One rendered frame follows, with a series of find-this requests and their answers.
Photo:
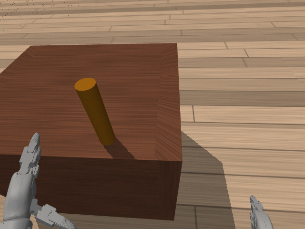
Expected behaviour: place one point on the left robot arm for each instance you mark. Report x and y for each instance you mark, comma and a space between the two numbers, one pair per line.
21, 223

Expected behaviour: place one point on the can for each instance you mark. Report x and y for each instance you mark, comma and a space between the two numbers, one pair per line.
91, 99

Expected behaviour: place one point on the left robot hand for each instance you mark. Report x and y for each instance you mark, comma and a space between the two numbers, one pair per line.
20, 200

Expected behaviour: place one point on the right robot hand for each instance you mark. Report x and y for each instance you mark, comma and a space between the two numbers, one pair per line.
259, 219

